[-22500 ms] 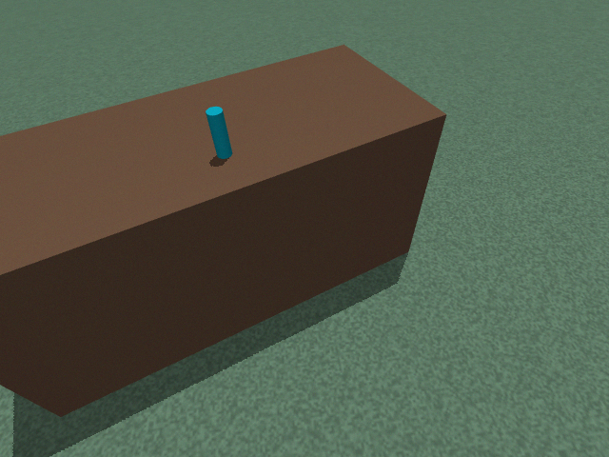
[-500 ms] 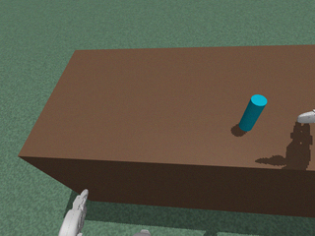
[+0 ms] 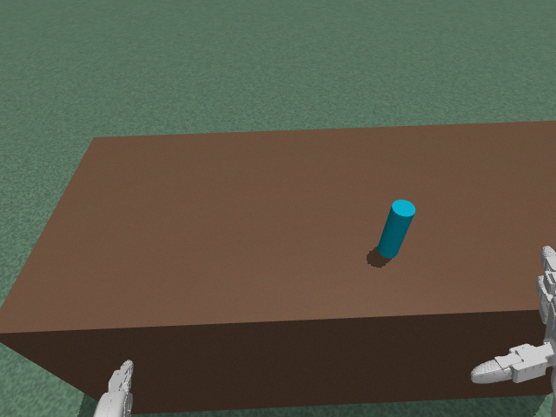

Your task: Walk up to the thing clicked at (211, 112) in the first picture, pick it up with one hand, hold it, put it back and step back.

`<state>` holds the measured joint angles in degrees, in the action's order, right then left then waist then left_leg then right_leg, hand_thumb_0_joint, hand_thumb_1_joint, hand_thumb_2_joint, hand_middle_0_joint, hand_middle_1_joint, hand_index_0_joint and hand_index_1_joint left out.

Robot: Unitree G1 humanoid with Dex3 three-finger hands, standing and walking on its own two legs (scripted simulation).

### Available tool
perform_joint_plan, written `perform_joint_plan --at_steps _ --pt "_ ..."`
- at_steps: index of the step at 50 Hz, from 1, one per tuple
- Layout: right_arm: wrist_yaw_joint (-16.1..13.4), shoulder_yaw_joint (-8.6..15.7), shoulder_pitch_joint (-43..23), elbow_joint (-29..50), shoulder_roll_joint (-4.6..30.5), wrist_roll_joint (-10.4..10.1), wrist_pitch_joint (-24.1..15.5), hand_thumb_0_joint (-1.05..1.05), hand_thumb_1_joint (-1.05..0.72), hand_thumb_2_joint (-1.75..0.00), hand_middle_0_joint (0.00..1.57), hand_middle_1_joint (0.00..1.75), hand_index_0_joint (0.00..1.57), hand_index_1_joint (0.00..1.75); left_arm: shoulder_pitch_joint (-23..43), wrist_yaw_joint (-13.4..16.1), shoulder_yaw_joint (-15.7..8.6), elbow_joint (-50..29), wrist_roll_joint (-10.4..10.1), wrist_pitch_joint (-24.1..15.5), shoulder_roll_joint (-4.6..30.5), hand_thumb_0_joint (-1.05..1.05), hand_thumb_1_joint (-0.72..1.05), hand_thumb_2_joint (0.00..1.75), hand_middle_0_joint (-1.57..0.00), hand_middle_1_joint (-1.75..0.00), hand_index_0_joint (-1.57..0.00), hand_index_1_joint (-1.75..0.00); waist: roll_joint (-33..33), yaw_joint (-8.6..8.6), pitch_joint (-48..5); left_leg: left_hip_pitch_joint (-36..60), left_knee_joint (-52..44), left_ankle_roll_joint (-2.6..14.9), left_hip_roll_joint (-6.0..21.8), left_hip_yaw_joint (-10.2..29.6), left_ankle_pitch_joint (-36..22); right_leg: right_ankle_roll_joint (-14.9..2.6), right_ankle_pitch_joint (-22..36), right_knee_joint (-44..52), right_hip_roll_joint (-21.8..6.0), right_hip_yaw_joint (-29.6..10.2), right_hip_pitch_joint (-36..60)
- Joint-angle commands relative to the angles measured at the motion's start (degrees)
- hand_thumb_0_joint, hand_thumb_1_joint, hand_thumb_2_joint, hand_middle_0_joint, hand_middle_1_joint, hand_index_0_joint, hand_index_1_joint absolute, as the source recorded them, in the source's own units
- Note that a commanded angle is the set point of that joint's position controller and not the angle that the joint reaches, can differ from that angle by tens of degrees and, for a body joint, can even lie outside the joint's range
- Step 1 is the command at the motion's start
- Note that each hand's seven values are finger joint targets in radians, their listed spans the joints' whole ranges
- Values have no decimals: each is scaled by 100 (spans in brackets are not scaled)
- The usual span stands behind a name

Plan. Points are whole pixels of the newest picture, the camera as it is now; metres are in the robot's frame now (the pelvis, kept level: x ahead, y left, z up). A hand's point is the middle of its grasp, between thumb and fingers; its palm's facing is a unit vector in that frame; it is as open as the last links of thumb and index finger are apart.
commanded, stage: sink last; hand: right
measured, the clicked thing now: (395, 230) +0.46 -0.20 -0.04
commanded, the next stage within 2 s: home in 0.54 s
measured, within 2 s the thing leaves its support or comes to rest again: neither
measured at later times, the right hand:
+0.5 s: hand (528, 401) +0.15 -0.24 +0.05, palm faces +0.36 +0.85 -0.38, open 17.5 cm
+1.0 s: hand out of the picture +0.13 -0.19 -0.05, palm faces +0.16 +0.96 -0.24, open 17.4 cm
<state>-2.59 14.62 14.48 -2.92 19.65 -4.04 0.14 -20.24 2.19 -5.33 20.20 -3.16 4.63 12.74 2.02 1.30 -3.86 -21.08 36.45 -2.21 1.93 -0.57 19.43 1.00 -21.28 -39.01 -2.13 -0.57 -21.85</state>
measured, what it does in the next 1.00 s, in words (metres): stands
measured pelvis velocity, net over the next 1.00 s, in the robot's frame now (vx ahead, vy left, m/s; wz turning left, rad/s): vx -0.04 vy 0.01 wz -0.01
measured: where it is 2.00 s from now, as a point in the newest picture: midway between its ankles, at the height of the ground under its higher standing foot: outside the picture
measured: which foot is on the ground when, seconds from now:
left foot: down 0.00-1.00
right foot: down 0.00-1.00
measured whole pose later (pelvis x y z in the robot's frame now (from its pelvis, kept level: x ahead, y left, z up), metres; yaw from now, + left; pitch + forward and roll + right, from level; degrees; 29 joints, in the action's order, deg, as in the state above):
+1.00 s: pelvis -0.04 +0.01 +0.01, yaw -1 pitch +0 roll +0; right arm -2.4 4.4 22.0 -17.5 10.8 -0.6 -7.6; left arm -13.8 4.0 -0.2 31.6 0.3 -7.5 8.8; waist 0.3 0.4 1.8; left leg -17.8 33.3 -1.5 2.3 -1.0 15.2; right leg 1.6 -15.7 -33.8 -1.7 -1.0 -17.8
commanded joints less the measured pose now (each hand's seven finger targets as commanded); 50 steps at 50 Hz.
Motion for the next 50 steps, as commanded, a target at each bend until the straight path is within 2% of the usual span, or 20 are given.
perform_joint_plan --at_steps 1,4,5,9,10,12,13,16,18,22,24,26,28,32,33,38,41,44,49,50 --pt "-197 570 98 1707 1003 -38 -373 0 56 -5 5 6 5 6 362 307 -651 -1085 45 -462 1070 0 -53 5 -5 -5 -5 -5 -57 20 -522 446 -385 213 -219 -391 -1302 -100 1581 668 123 256 378" --pt "-125 207 840 1955 517 -16 -467 0 57 -5 5 6 5 6 108 287 -412 -828 48 -555 666 0 -51 5 -5 -5 -5 -5 -89 -7 -130 231 -477 173 -157 -339 -968 -140 1181 695 182 354 258" --pt "-108 196 939 1988 506 -17 -472 0 56 -5 5 6 5 6 78 289 -490 -859 49 -592 735 0 -50 4 -5 -5 -6 -4 -195 -52 -102 184 -472 163 -174 -377 -910 -156 1128 712 174 336 239" --pt "-56 60 964 2326 424 33 -575 0 56 -5 5 6 5 6 88 254 -257 -852 86 -703 569 0 -51 4 -5 -6 -6 -5 -59 -72 -260 133 -380 155 -153 -349 -1074 -144 1241 646 214 334 310" --pt "-61 86 763 2436 496 25 -608 0 55 -5 5 6 5 6 166 295 -278 -921 88 -744 585 0 -51 5 -5 -6 -6 -5 -108 -132 -141 64 -439 137 -118 -309 -954 -164 1072 637 244 345 284" --pt "-123 404 713 2335 765 36 -604 0 55 -5 5 6 5 6 300 414 -730 -960 139 -826 1086 0 -52 5 -5 -6 -6 -6 -127 -141 -207 33 -500 126 -65 -245 -755 -176 867 645 270 340 330" --pt "-121 395 714 2355 781 35 -630 0 55 -5 5 6 5 6 218 427 -603 -842 153 -849 923 0 -52 5 -5 -6 -6 -6 -121 -83 -92 24 -568 122 -33 -215 -578 -177 745 634 290 345 300" --pt "-162 567 1023 1962 756 39 -657 0 56 -5 5 6 5 6 213 475 -756 -880 177 -964 1019 0 -52 5 -5 -5 -5 -5 -345 -9 -144 148 -642 109 -2 -213 -483 -168 767 610 301 324 332" --pt "-161 568 1105 1859 731 67 -728 0 57 -5 5 6 5 6 209 433 -439 -791 192 -998 692 0 -52 5 -5 -5 -5 -5 -267 121 14 158 -669 131 5 -207 -335 -146 701 651 304 335 250" --pt "-170 799 915 1793 895 57 -921 0 58 -5 5 6 5 6 437 398 -315 -787 207 -1095 610 0 -53 6 -5 -5 -5 -5 -268 198 204 136 -848 144 52 -135 69 -112 501 735 326 365 153" --pt "-139 756 957 1782 827 68 -1032 0 57 -5 5 6 5 6 505 359 -250 -706 210 -1140 528 0 -53 6 -5 -5 -5 -5 -198 215 263 100 -897 156 41 -117 218 -104 403 799 313 367 154" --pt "-134 819 773 1744 854 59 -1113 0 56 -6 5 6 5 6 538 381 -484 -541 231 -1206 755 0 -53 7 -5 -5 -5 -5 -148 122 240 103 -891 156 13 -143 130 -109 432 841 294 352 247" --pt "-128 807 768 1499 813 86 -1158 0 53 -6 5 6 5 6 532 361 -374 -651 229 -1280 709 0 -54 7 -5 -5 -5 -6 -280 97 103 244 -851 148 -36 -236 -111 -131 573 903 274 317 341" --pt "-82 717 981 1104 702 98 -1280 0 49 -7 5 6 6 6 460 376 -594 -758 218 -1325 947 0 -52 8 -5 -5 -5 -6 -471 74 39 338 -869 137 -65 -305 -394 -131 833 963 271 327 522" --pt "-75 765 1007 932 703 100 -1275 0 53 -7 6 6 6 6 367 374 -574 -857 211 -1334 954 0 -44 16 -13 -13 -13 -14 -556 56 19 356 -870 143 -95 -341 -432 -138 861 1004 256 311 570" --pt "-37 226 651 633 365 157 -1330 0 55 -6 5 5 5 5 490 298 143 -693 195 -1393 267 0 -4 55 -14 -20 -14 -20 -118 48 340 347 -948 198 -135 -345 -221 -111 558 1254 230 319 444" --pt "-11 -103 600 355 203 206 -1305 0 54 -6 5 6 5 6 650 280 411 -243 236 -1457 61 0 20 60 -15 -21 -15 -21 211 32 401 312 -998 217 -113 -291 -179 -112 469 1258 260 363 378" --pt "-17 -412 537 10 80 270 -1218 0 52 -7 6 6 6 6 854 295 242 279 292 -1511 326 0 44 65 -16 -22 -16 -22 387 -88 317 266 -922 242 -163 -305 -282 -87 467 1285 214 329 383" --pt "-68 -671 185 -672 4 349 -1064 0 54 -6 5 6 5 6 1127 362 -197 187 326 -1599 910 0 76 82 -19 -27 -18 -27 -195 -267 -190 473 -862 203 -224 -409 -629 -94 776 1247 119 174 677" --pt "-75 -762 155 -875 -80 373 -1041 0 55 -5 5 5 5 5 1117 349 -52 193 331 -1591 748 0 79 84 -19 -28 -19 -28 -274 -224 -262 557 -874 193 -196 -382 -748 -107 913 1178 147 208 716"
